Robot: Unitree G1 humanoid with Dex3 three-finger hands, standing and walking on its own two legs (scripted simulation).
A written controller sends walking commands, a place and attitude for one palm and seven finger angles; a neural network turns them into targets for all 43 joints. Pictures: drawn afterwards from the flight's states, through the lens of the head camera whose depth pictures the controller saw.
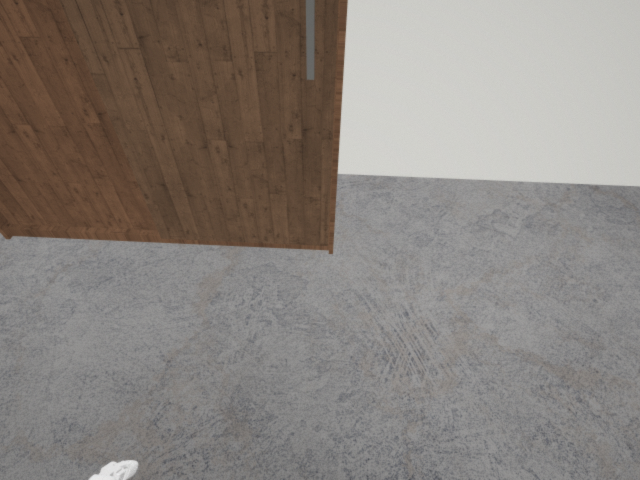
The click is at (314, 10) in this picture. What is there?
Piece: wardrobe's sliding door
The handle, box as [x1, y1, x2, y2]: [306, 0, 314, 79]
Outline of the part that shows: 306,0 307,79 313,79 314,0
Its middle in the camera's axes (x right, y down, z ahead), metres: -0.03 -0.51 +0.98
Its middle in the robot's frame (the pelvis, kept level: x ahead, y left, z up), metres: +1.08 +0.10 +0.10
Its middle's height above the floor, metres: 0.87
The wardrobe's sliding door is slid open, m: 0.00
